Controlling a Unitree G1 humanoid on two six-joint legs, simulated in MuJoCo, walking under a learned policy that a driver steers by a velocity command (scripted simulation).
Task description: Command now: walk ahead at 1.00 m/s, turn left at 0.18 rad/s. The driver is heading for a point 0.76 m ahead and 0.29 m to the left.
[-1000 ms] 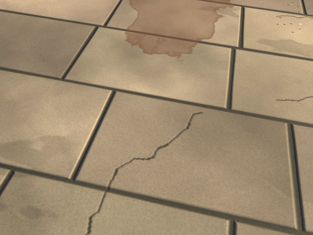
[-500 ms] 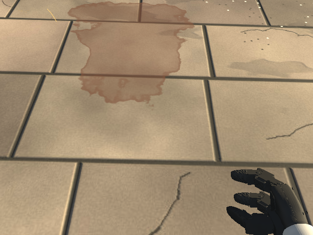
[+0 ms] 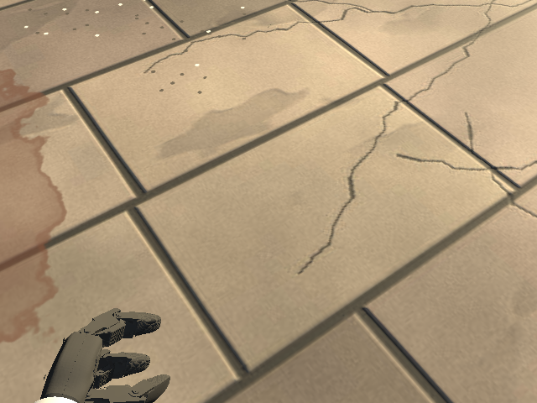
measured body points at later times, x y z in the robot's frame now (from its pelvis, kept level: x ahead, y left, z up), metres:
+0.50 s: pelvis +0.45 +0.10 -0.01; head +0.48 +0.10 +0.44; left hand +0.46 +0.37 -0.12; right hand +0.64 -0.14 -0.12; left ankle +0.54 +0.14 -0.70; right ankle +0.29 -0.09 -0.55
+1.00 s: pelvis +0.83 +0.19 +0.03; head +0.87 +0.22 +0.47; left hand +0.80 +0.49 -0.07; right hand +1.10 +0.05 -0.09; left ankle +0.68 +0.25 -0.59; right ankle +0.98 +0.18 -0.70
